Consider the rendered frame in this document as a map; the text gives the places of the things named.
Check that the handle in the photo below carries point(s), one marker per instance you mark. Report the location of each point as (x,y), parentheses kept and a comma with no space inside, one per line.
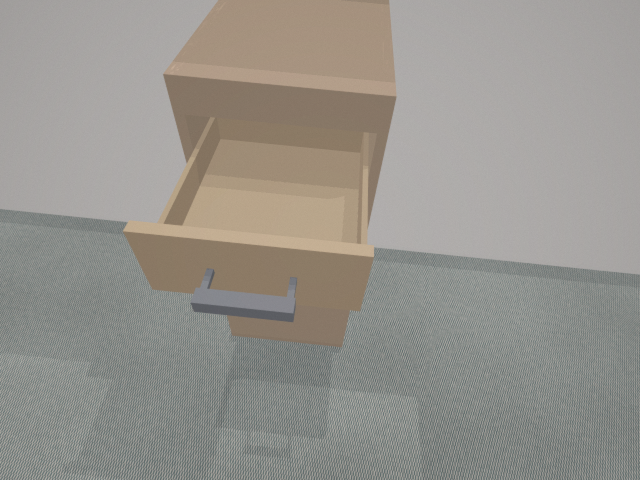
(206,300)

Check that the cabinet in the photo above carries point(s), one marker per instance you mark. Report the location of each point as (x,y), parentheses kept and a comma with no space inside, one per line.
(314,63)

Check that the drawer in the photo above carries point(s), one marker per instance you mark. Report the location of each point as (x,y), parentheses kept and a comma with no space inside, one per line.
(260,203)

